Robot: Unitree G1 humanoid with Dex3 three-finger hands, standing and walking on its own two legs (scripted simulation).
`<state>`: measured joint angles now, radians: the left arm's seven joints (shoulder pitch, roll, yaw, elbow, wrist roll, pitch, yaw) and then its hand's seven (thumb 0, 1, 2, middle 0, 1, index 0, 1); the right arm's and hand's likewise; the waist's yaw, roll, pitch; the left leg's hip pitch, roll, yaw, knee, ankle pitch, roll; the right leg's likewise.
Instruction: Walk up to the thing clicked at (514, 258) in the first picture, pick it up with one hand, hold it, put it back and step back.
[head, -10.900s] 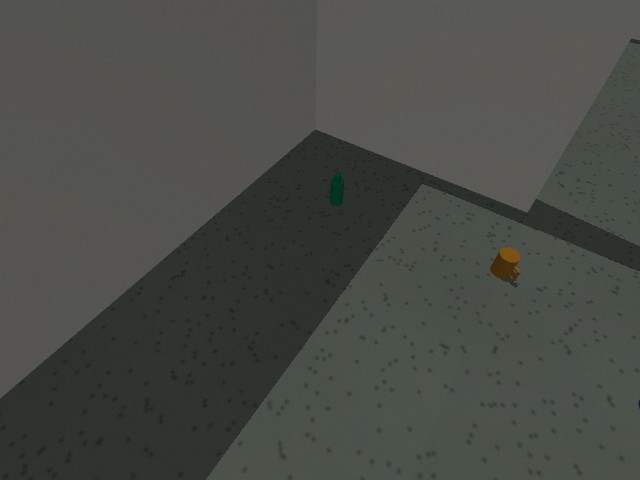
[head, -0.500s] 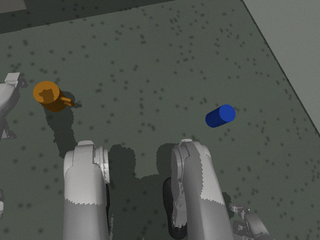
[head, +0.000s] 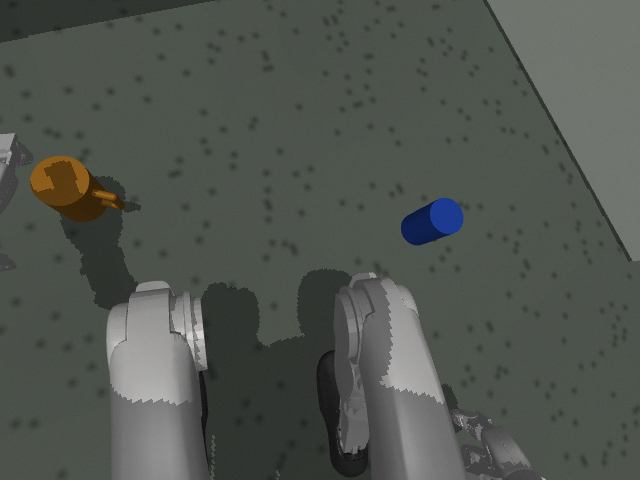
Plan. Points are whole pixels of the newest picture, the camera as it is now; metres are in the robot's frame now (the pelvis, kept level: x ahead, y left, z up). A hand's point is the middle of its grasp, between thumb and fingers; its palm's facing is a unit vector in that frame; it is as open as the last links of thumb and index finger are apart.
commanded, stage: rise first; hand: left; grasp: from above
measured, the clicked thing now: (84, 194) +0.47 +0.32 -0.29
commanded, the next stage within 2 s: approach in 0.14 s
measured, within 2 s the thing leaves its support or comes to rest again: neither
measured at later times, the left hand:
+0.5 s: hand (23, 193) +0.43 +0.35 -0.18, palm faces -0.44 -0.08 -0.90, open 13.9 cm
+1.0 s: hand (25, 210) +0.42 +0.35 -0.19, palm faces -0.58 -0.13 -0.80, open 13.6 cm
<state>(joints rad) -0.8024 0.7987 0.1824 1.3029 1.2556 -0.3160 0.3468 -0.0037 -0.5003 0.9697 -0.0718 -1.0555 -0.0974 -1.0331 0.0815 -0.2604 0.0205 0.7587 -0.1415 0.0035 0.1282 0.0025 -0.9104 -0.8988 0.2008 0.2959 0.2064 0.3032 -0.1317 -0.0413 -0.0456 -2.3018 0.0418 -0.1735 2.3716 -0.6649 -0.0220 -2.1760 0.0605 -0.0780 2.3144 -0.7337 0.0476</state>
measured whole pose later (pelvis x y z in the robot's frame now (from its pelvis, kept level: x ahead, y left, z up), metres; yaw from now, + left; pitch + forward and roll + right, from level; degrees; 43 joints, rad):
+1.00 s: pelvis +0.00 +0.00 -0.01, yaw -1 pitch +33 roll -9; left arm -0.86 0.87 0.14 1.38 1.14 -0.22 0.21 0.00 -0.42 0.87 -0.06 -1.14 -0.14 -1.06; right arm 0.14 -0.28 0.13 0.71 -0.14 0.01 0.14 0.00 -0.91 -0.89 0.20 0.30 0.21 0.30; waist -0.21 -0.02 0.03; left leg -2.32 0.05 -0.19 2.41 -0.67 -0.03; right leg -2.20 0.07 -0.09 2.34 -0.73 0.05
